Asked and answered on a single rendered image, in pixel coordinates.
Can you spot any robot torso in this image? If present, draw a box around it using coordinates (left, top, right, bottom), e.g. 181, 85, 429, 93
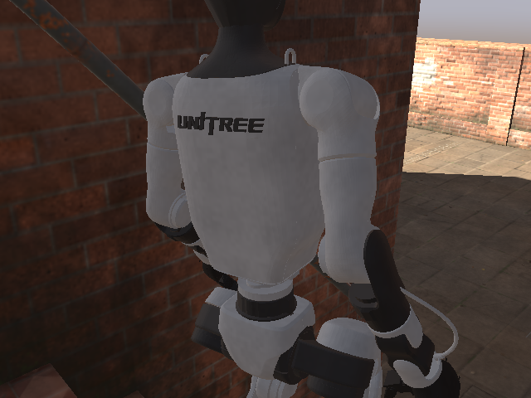
172, 48, 325, 385

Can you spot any right robot hand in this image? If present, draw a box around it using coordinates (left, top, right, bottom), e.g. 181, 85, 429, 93
383, 358, 460, 398

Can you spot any left robot hand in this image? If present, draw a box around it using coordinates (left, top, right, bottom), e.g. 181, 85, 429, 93
199, 260, 238, 291

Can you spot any robot right forearm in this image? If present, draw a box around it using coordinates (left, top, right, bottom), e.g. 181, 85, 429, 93
348, 230, 442, 388

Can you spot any robot right upper arm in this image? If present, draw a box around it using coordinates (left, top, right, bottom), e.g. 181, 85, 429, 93
298, 66, 380, 284

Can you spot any robot left upper arm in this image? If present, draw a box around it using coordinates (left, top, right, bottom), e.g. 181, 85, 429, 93
143, 72, 191, 229

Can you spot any robot left forearm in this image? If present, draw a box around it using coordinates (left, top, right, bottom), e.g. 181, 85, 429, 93
153, 221, 211, 265

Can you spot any robot right thigh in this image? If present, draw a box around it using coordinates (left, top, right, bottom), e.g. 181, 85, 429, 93
291, 318, 382, 398

